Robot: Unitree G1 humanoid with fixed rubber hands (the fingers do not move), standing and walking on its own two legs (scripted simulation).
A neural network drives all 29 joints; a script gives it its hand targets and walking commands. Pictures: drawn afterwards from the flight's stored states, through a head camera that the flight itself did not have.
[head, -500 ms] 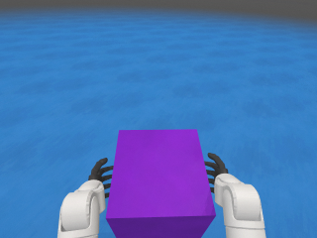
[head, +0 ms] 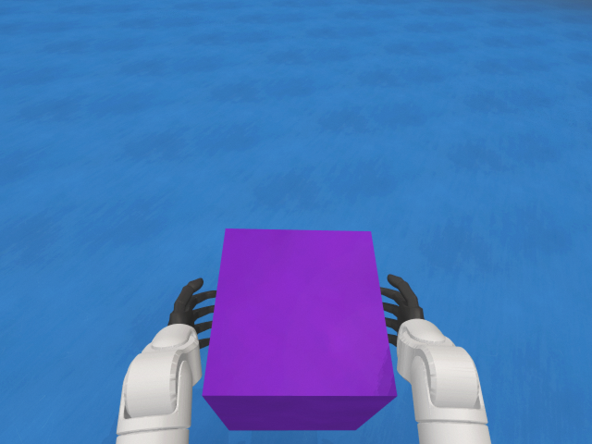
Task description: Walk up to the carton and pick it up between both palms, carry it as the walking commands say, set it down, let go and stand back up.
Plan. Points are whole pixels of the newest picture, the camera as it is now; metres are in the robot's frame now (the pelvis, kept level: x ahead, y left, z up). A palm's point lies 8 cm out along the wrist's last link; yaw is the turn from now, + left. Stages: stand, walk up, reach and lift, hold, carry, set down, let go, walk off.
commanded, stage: carry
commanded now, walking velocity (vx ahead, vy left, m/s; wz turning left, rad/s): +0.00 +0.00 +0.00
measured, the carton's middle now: (295, 337) +0.30 +0.00 -0.01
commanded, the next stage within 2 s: none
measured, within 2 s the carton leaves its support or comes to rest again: neither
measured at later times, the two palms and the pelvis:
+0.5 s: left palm (186, 353) +0.24 +0.14 +0.06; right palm (425, 353) +0.24 -0.15 +0.07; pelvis -0.02 +0.00 +0.01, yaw +0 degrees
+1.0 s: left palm (171, 378) +0.21 +0.15 +0.05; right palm (419, 373) +0.21 -0.14 +0.06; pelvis -0.05 +0.00 +0.00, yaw -1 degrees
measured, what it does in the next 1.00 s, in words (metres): shifts its weight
